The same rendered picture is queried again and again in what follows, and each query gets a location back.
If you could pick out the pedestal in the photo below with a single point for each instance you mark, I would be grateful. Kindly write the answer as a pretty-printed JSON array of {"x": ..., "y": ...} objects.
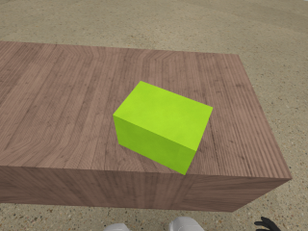
[{"x": 58, "y": 142}]

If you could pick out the carton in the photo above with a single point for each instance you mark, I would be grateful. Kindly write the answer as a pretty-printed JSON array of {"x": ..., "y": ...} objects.
[{"x": 161, "y": 125}]

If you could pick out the right robot hand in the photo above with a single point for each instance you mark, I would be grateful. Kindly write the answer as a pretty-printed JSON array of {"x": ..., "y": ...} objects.
[{"x": 266, "y": 222}]

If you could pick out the robot right thigh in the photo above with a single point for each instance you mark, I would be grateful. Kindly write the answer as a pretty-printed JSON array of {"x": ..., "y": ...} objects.
[{"x": 184, "y": 224}]

